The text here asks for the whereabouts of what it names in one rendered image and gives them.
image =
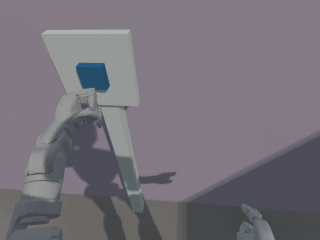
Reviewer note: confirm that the left robot hand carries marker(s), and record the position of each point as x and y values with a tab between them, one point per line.
69	109

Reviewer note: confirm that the robot left forearm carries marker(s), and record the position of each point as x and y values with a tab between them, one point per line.
40	196

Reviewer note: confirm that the robot left upper arm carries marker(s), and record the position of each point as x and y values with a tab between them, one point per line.
39	233

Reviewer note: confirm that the right robot hand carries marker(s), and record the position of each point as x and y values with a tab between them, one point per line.
260	229

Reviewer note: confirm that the button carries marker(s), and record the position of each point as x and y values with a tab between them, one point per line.
93	75

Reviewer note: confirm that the panel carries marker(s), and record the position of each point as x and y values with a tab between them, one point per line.
114	48

